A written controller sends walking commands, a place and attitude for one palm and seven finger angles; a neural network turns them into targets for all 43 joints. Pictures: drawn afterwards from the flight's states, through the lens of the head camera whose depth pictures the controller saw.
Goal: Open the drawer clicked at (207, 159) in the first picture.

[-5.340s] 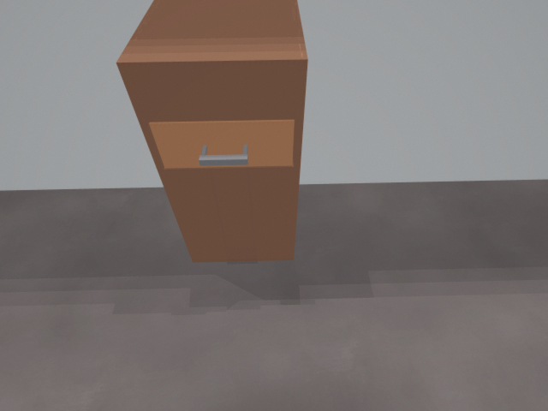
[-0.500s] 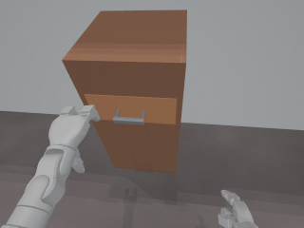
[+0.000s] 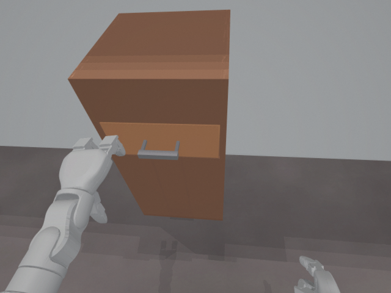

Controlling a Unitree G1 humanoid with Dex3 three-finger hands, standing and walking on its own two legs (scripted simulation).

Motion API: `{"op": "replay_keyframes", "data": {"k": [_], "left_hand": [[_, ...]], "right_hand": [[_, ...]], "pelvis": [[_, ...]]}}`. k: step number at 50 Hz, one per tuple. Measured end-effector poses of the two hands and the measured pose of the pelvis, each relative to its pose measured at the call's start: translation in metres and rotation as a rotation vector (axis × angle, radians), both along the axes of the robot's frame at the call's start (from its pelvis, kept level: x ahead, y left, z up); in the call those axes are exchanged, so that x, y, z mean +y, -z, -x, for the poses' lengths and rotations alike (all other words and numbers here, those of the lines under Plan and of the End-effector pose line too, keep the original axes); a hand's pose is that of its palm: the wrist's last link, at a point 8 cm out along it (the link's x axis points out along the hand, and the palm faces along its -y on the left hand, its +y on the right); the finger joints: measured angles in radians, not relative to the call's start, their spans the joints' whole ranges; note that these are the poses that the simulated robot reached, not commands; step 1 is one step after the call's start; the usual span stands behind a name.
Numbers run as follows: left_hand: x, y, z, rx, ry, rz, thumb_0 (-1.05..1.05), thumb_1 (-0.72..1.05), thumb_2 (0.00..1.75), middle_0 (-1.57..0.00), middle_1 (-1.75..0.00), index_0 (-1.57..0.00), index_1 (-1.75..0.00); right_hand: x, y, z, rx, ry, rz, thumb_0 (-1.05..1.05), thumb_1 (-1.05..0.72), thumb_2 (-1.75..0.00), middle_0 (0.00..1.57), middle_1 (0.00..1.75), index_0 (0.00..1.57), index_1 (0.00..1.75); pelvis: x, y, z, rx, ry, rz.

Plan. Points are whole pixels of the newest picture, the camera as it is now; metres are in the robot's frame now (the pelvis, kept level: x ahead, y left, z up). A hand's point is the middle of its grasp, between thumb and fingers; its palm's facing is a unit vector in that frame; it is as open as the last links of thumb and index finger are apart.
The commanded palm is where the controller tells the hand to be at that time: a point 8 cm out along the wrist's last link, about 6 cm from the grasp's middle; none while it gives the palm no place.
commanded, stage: move the hooked fingers above the handle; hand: left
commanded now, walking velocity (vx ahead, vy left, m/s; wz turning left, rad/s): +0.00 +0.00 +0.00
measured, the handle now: (159, 149) +0.55 +0.21 -0.13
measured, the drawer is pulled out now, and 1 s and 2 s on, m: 0.00 0.00 0.00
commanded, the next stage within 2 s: none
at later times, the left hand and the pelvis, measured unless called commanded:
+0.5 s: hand (127, 167) +0.37 +0.22 +0.02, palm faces -0.04 -0.05 -1.00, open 13.8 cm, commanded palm +0.35 +0.23 +0.08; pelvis +0.00 -0.01 -0.01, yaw +0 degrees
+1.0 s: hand (136, 161) +0.43 +0.22 -0.03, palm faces -0.06 -0.04 -1.00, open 13.8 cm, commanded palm +0.41 +0.23 +0.03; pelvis +0.00 +0.01 -0.03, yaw -1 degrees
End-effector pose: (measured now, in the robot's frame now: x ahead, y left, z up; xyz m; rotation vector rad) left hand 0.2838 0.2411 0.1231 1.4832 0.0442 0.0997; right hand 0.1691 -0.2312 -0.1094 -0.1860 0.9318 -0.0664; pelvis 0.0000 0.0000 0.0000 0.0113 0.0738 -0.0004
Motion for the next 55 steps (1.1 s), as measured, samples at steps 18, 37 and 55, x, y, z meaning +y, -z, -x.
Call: {"op": "replay_keyframes", "data": {"k": [18,37,55], "left_hand": [[-0.018,0.032,-0.043,0.055,0.066,-0.024,0.0,-0.49,0.3,-0.32,-1.2,-0.32,-1.2],[-0.021,0.071,-0.099,0.08,0.068,-0.039,0.0,-0.49,0.3,-0.32,-1.2,-0.32,-1.2],[-0.016,0.105,-0.134,0.096,0.064,-0.055,0.0,-0.49,0.3,-0.32,-1.2,-0.32,-1.2]], "right_hand": [[-0.011,0.01,0.01,0.024,0.023,0.028,0.01,-0.9,-0.9,0.2,0.3,0.2,0.3],[-0.037,0.034,0.102,0.265,0.196,0.07,0.01,-0.9,-0.9,0.2,0.3,0.2,0.3],[-0.026,0.045,0.141,0.331,0.232,0.091,0.01,-0.9,-0.9,0.2,0.3,0.2,0.3]], "pelvis": [[-0.009,0.009,0.002,0.058,-0.012,0.001],[-0.001,0.019,-0.003,0.158,0.013,0.007],[0.011,0.036,0.008,0.249,0.012,0.027]]}}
